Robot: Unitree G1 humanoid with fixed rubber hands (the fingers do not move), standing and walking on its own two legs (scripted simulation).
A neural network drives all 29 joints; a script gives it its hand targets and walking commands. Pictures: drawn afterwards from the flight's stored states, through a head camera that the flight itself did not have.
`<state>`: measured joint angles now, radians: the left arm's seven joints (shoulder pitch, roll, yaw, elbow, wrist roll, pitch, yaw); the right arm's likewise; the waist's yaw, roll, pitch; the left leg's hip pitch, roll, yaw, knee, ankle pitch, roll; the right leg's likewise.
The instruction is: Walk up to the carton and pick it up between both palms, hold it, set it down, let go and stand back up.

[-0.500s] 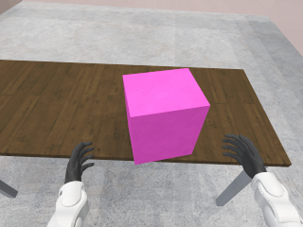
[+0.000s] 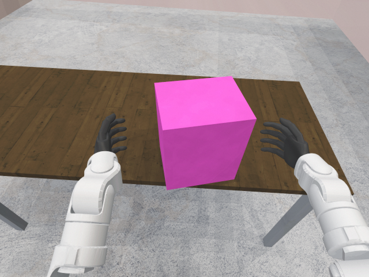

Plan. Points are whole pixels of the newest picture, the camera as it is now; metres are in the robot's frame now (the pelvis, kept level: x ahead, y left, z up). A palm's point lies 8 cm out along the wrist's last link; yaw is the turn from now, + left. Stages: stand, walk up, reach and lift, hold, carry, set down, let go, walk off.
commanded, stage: reach and lift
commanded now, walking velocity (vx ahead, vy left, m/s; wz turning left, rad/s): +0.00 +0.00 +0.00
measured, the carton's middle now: (197, 135) +0.50 +0.00 +0.00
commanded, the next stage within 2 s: none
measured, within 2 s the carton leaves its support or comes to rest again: neither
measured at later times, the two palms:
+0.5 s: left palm (107, 121) +0.38 +0.19 +0.16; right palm (290, 115) +0.45 -0.19 +0.15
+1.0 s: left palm (112, 116) +0.43 +0.20 +0.12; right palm (276, 106) +0.51 -0.18 +0.12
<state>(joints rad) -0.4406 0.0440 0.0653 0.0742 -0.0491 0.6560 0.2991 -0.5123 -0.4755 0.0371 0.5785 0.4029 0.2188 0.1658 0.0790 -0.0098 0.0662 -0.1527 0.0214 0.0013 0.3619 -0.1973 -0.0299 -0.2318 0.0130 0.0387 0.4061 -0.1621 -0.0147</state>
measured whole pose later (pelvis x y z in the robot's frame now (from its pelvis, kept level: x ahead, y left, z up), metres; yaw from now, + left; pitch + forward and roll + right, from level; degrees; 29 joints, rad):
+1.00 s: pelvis +0.03 +0.00 +0.00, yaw +1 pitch +10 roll +0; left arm -0.80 0.05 0.16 0.47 -0.08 0.51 0.26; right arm -0.98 -0.52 0.11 0.99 0.36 0.24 0.11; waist 0.14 0.03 -0.03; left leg -0.33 0.04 -0.01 0.36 -0.20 -0.04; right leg -0.38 0.02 0.02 0.36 -0.14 -0.02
